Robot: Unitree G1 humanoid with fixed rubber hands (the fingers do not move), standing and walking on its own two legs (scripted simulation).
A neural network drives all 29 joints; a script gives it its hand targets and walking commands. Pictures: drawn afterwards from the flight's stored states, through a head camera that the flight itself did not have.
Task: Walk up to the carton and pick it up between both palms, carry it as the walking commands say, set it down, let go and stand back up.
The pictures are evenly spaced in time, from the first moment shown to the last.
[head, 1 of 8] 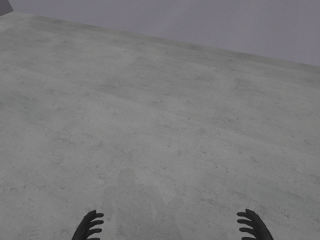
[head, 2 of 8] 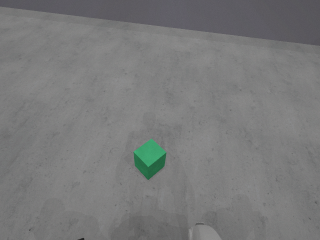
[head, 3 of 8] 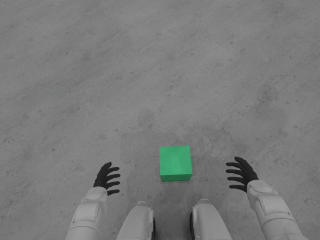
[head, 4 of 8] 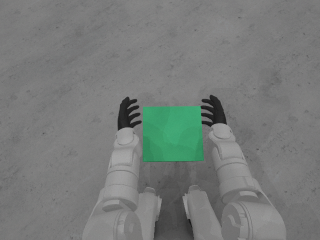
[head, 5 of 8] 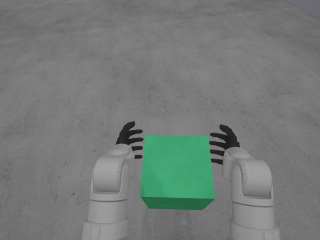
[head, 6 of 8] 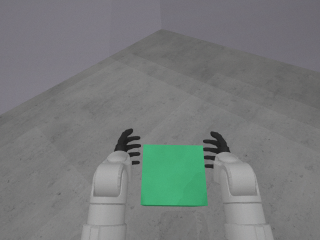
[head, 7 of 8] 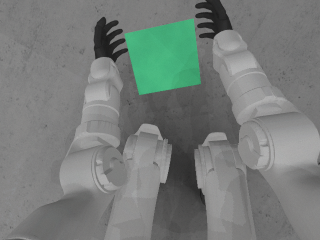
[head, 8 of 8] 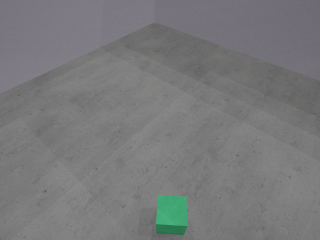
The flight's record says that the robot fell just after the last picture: no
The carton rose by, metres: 0.68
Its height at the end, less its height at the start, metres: +0.00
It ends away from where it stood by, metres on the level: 4.36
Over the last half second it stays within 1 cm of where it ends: yes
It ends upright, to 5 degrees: yes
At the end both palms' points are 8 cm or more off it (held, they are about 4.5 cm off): yes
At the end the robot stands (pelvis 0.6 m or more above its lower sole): yes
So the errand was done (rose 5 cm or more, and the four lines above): yes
